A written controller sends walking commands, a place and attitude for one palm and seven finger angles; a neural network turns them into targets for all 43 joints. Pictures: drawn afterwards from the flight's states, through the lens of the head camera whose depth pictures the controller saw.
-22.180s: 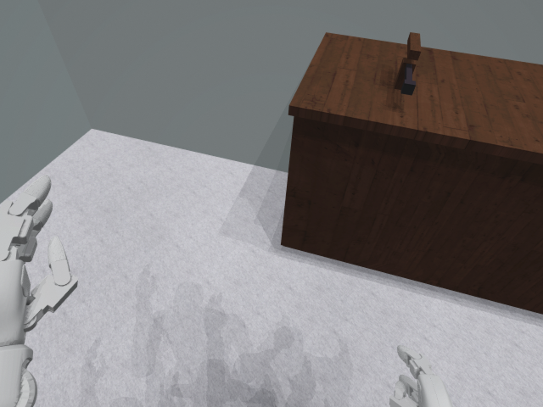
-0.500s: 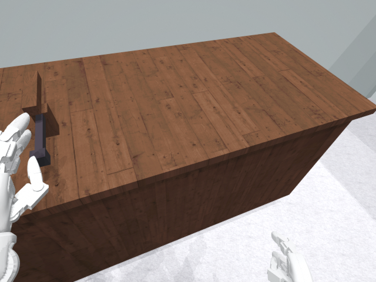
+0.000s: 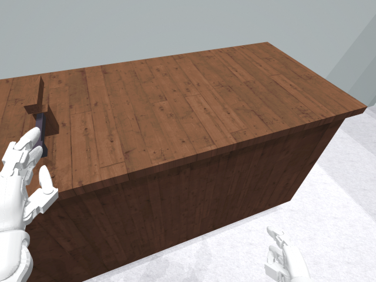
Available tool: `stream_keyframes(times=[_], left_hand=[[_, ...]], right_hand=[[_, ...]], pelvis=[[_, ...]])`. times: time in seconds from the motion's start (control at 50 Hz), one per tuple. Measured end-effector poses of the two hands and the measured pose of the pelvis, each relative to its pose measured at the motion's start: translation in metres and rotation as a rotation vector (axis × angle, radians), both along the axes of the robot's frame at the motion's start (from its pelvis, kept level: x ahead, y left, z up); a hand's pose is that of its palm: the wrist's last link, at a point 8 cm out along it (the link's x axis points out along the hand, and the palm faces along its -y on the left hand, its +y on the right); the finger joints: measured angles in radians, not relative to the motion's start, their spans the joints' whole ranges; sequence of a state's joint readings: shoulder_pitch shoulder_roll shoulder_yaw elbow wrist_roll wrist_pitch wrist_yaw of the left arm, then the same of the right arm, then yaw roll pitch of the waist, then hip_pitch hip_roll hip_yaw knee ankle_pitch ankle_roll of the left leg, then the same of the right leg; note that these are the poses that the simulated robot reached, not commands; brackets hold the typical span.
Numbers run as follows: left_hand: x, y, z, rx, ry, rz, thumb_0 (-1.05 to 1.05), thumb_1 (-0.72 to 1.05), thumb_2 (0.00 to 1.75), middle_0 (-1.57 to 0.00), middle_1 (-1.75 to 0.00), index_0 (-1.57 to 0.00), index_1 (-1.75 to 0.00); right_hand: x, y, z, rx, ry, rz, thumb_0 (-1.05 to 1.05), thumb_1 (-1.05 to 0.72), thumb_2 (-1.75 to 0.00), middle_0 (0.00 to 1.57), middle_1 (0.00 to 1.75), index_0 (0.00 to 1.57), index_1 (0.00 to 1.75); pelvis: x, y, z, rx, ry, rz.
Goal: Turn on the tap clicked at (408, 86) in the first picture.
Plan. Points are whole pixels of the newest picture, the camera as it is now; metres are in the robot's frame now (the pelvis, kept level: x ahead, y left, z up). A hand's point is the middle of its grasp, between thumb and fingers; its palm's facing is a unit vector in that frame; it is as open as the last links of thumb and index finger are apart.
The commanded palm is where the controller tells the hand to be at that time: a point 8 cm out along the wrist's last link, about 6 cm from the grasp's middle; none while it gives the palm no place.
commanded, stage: turn the palm inward beside the body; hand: left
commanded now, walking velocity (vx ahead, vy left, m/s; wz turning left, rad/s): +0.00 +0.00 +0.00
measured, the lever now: (38, 150) +0.33 +0.39 +0.09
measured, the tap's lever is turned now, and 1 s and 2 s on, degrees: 0 0 0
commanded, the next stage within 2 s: reach beside the lever's end, fingers flat in 1.82 s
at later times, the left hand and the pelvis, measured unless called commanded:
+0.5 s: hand (75, 180) +0.23 +0.23 +0.15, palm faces +0.55 -0.79 -0.28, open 7.4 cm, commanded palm +0.17 +0.26 +0.17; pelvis +0.04 -0.06 -0.01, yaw +1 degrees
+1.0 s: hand (69, 198) +0.20 +0.23 +0.14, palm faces +0.57 -0.81 -0.14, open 7.4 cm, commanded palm +0.14 +0.26 +0.16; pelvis +0.02 -0.03 -0.01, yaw +2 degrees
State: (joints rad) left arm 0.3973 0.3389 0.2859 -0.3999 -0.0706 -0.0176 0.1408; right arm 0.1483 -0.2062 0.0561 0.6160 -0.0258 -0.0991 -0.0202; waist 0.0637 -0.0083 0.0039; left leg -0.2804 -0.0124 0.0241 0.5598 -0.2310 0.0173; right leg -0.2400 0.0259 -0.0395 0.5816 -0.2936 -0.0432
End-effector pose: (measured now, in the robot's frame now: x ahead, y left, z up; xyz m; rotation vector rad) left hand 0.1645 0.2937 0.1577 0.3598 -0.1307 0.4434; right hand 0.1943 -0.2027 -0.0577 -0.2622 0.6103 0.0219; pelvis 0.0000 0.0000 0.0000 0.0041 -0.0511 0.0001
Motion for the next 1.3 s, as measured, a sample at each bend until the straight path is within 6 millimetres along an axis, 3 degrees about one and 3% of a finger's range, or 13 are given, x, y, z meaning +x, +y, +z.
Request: stream_keyframes(times=[0.06, 0.12, 0.26, 0.36, 0.48, 0.58, 0.78, 1.02, 1.3], left_hand=[[-0.019, 0.008, 0.017, 0.037, -0.146, 0.131, 0.02, 0.88, 0.9, -0.22, -0.3, -0.21, -0.31], [-0.026, 0.009, 0.027, 0.045, -0.189, 0.197, 0.02, 0.89, 0.9, -0.21, -0.3, -0.21, -0.31], [0.006, -0.024, 0.01, -0.03, 0.042, 0.082, 0.02, 0.89, 0.9, -0.2, -0.3, -0.2, -0.3], [0.023, -0.038, 0.008, -0.042, 0.004, 0.07, 0.02, 0.89, 0.9, -0.21, -0.3, -0.2, -0.31], [0.019, -0.034, 0.007, -0.042, -0.005, 0.127, 0.02, 0.89, 0.9, -0.21, -0.3, -0.21, -0.31], [0.013, -0.035, 0.0, -0.08, 0.03, 0.138, 0.02, 0.89, 0.9, -0.21, -0.3, -0.2, -0.31], [0.008, -0.045, -0.002, -0.122, -0.026, 0.105, 0.02, 0.89, 0.9, -0.21, -0.3, -0.2, -0.31], [-0.015, -0.034, -0.009, -0.198, -0.021, 0.148, 0.02, 0.89, 0.9, -0.21, -0.3, -0.2, -0.3], [-0.026, -0.026, -0.014, -0.256, -0.004, 0.174, 0.02, 0.89, 0.9, -0.2, -0.3, -0.2, -0.3]], right_hand=[[0.001, -0.01, -0.007, -0.025, 0.017, 0.037, 0.01, -0.9, -0.89, 0.21, 0.3, 0.2, 0.3], [0.002, -0.019, -0.017, -0.035, 0.033, 0.059, 0.01, -0.9, -0.89, 0.21, 0.3, 0.2, 0.3], [0.01, -0.041, -0.03, -0.003, 0.028, -0.014, 0.02, -0.9, -0.89, 0.21, 0.3, 0.2, 0.3], [0.017, -0.06, -0.031, 0.008, 0.025, -0.067, 0.02, -0.9, -0.89, 0.21, 0.3, 0.2, 0.3], [0.025, -0.081, -0.031, -0.01, 0.039, -0.093, 0.02, -0.9, -0.89, 0.21, 0.3, 0.2, 0.3], [0.033, -0.088, -0.032, -0.028, 0.025, -0.094, 0.02, -0.9, -0.89, 0.21, 0.3, 0.2, 0.3], [0.038, -0.061, -0.026, 0.005, -0.032, -0.058, 0.02, -0.9, -0.89, 0.2, 0.3, 0.2, 0.3], [0.021, -0.02, -0.016, 0.029, -0.074, -0.011, 0.02, -0.9, -0.89, 0.21, 0.3, 0.2, 0.3], [0.017, 0.004, -0.008, 0.011, -0.082, 0.018, 0.02, -0.9, -0.89, 0.21, 0.3, 0.2, 0.3]], pelvis=[[-0.002, -0.014, -0.003, -0.008, -0.005, 0.028], [-0.003, -0.024, -0.006, -0.013, -0.016, 0.055], [0.007, -0.041, -0.005, -0.002, -0.019, 0.052], [0.023, -0.052, -0.007, 0.009, 0.019, 0.024], [0.043, -0.057, -0.008, 0.027, 0.043, 0.016], [0.048, -0.054, -0.008, 0.025, 0.049, 0.03], [0.039, -0.044, -0.009, 0.02, 0.058, 0.035], [0.017, -0.025, -0.006, 0.0, 0.007, 0.035], [0.009, -0.007, -0.004, -0.012, -0.019, 0.034]])
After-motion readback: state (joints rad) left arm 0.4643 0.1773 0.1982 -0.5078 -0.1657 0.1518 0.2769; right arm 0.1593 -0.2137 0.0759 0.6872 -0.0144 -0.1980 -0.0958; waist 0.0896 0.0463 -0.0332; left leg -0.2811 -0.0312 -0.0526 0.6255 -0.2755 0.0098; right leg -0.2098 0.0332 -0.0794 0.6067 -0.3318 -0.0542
